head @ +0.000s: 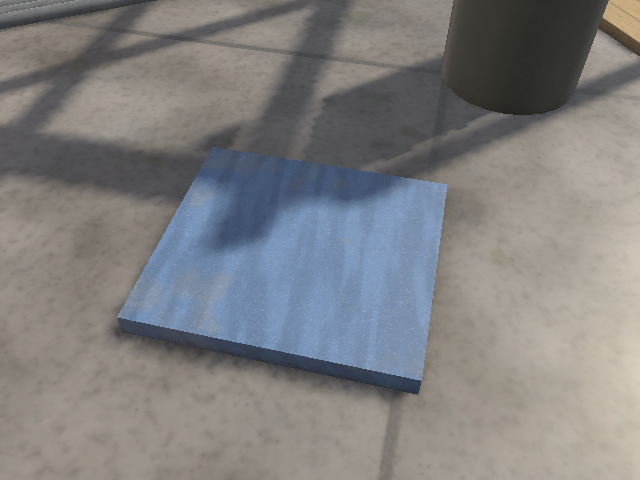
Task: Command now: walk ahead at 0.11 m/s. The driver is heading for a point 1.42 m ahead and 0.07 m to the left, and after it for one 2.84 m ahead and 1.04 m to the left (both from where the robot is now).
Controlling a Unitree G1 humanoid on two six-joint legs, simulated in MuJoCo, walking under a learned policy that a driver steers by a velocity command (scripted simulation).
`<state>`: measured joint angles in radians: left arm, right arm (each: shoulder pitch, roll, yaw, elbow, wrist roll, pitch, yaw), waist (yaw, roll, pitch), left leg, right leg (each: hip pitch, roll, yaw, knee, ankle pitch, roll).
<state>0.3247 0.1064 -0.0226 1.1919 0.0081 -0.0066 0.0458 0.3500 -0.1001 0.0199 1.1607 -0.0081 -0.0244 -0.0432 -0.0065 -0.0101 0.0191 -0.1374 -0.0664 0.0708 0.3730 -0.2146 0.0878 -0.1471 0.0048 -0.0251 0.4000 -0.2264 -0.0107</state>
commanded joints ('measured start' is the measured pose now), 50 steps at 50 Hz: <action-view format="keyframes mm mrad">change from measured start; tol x32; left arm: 1 81 62 12 -10 9 1 -2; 50 57 138 77 -191 18 -93 -49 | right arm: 1 107 -115 -28 -1 2 7 -1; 39 -388 -109 -56 -276 -8 -33 76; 46 182 -346 -145 -137 -54 -62 39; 50 -87 -153 -94 -163 -7 -69 54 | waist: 1 -11 72 78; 22 149 -288 3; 50 -7 0 10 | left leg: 1 -48 164 -221 -151 -314 27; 4 -58 343 -453 -282 -666 152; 17 -89 298 -251 -214 -274 142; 24 -637 127 -86 803 -137 40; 44 -6 6 66 108 119 96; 46 501 496 -672 -5 -85 307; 50 42 343 -397 -204 -26 171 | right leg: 1 -95 -19 22 37 -150 -37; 7 -469 -56 -5 494 -226 -55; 19 -17 14 -112 91 -38 -51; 23 237 -400 616 -281 -582 -212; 43 264 -212 -10 52 997 -136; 45 11 -144 -50 520 605 -115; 46 -363 57 -67 945 -208 -74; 50 -422 -83 71 851 -41 -96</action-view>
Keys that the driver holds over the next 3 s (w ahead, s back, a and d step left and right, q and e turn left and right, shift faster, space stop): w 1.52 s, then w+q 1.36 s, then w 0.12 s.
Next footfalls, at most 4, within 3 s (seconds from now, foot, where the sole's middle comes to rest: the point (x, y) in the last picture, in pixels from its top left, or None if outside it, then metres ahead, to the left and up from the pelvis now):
0.40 right None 0.18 -0.15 -0.78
0.90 left None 0.52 0.00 -0.78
1.36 right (417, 372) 0.75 -0.20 -0.72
1.82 left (333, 269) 1.05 -0.02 -0.72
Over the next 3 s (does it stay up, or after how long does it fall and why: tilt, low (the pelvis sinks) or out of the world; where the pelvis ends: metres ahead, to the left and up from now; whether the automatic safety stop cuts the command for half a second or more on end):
stays up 1.45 0.10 0.05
